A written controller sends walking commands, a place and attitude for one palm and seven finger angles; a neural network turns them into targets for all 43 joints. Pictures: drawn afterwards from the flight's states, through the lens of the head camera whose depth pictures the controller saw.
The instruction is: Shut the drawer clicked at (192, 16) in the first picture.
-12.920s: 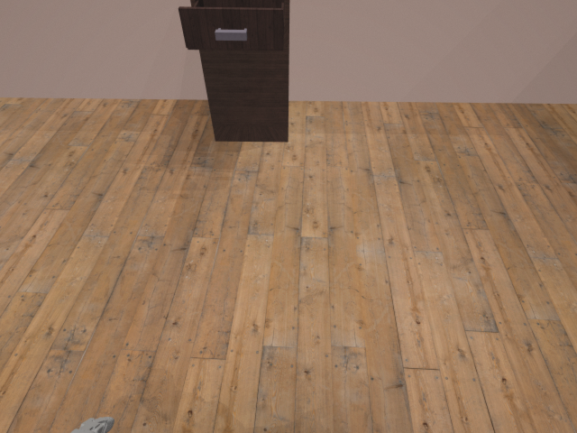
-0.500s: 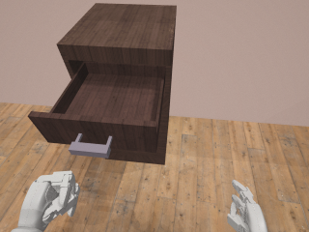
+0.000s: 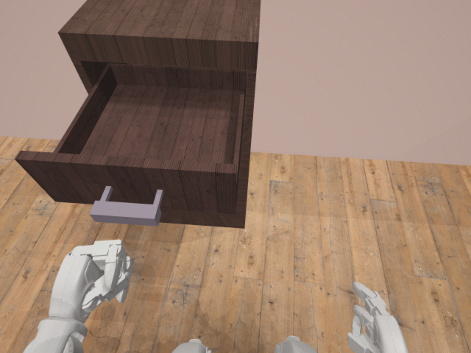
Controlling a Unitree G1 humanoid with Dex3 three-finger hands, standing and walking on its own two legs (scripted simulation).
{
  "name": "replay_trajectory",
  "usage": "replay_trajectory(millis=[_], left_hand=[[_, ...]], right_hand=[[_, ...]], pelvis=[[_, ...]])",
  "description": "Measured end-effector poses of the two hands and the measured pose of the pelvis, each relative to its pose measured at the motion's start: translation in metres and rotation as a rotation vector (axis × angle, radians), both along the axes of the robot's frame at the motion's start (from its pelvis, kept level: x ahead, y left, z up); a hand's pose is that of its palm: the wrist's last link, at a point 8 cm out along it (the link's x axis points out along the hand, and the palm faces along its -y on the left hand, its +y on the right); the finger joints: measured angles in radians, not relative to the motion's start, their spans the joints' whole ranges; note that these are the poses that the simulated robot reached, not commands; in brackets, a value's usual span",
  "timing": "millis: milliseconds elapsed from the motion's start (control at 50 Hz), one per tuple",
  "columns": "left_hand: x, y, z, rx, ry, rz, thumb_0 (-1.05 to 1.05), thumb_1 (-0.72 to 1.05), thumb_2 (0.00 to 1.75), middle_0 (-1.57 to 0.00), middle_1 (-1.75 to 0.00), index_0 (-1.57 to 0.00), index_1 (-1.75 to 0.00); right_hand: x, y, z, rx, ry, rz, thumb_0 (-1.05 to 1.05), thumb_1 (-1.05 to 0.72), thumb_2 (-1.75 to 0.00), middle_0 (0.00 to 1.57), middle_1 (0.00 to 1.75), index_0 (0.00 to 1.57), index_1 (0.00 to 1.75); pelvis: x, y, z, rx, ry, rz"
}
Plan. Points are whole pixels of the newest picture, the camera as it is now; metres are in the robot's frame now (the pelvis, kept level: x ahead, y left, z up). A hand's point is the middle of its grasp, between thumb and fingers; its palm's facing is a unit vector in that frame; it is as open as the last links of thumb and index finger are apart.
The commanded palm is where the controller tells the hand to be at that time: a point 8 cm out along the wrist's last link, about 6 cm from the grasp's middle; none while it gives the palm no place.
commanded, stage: bring the fist close to the handle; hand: left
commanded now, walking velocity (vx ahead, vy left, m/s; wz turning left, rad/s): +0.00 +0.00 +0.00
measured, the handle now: (130, 202) +0.37 +0.22 +0.02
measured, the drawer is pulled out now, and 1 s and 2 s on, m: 0.30 0.30 0.19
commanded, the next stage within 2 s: push the drawer shut in 0.72 s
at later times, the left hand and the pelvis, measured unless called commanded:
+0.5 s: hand (141, 260) +0.26 +0.17 +0.02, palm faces -0.06 -1.00 -0.06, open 3.3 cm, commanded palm +0.23 +0.23 +0.02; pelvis -0.01 +0.00 -0.02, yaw +0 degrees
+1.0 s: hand (146, 258) +0.26 +0.16 +0.02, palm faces -0.05 -1.00 -0.07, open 3.3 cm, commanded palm +0.25 +0.22 +0.02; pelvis +0.00 -0.01 -0.03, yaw +0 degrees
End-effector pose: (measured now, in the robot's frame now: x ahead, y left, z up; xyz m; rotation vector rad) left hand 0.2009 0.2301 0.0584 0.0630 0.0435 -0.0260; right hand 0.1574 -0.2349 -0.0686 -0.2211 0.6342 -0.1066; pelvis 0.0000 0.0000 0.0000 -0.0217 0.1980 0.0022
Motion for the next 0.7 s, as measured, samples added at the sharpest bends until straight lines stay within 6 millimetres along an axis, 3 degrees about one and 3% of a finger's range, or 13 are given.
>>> replay_trajectory(millis=[360, 700], left_hand=[[0.036, -0.006, -0.039, -0.005, -0.008, -0.024, 0.02, 0.9, 0.9, -1.4, -1.6, -1.4, -1.6], [0.035, -0.007, -0.035, -0.001, 0.003, -0.016, 0.02, 0.9, 0.9, -1.4, -1.6, -1.39, -1.6]], right_hand=[[-0.003, -0.001, -0.03, -0.009, 0.062, 0.008, 0.01, -0.9, -0.9, 0.2, 0.3, 0.2, 0.3], [-0.007, -0.008, -0.032, 0.0, 0.098, -0.019, 0.01, -0.9, -0.9, 0.2, 0.3, 0.2, 0.3]], pelvis=[[-0.008, 0.001, -0.025, -0.001, 0.086, -0.004], [-0.003, -0.002, -0.023, 0.001, 0.095, -0.005]])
